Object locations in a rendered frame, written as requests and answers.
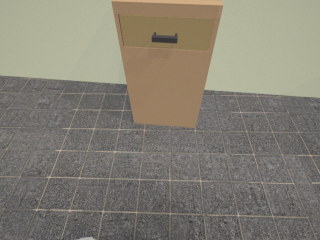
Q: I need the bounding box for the cabinet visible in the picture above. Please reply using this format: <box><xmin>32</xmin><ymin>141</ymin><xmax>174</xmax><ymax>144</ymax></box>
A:
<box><xmin>111</xmin><ymin>0</ymin><xmax>224</xmax><ymax>128</ymax></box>

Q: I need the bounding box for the handle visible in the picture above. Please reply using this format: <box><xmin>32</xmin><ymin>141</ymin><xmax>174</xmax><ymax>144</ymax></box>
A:
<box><xmin>151</xmin><ymin>32</ymin><xmax>178</xmax><ymax>44</ymax></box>

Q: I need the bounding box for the drawer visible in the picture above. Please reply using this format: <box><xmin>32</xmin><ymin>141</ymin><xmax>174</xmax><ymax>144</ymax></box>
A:
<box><xmin>119</xmin><ymin>14</ymin><xmax>215</xmax><ymax>51</ymax></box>

